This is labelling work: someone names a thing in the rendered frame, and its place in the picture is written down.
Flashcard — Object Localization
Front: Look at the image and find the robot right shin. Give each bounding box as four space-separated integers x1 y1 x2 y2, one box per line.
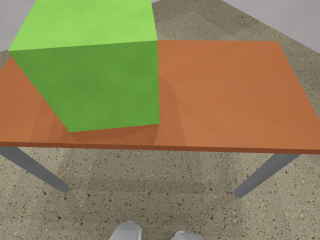
173 231 185 238

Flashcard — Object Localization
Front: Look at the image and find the left robot thigh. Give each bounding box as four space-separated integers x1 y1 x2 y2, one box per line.
109 221 142 240

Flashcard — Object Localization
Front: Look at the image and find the table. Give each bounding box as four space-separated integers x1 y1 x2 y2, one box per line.
0 40 320 198

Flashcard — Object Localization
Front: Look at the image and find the carton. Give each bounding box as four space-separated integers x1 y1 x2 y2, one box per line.
8 0 160 132

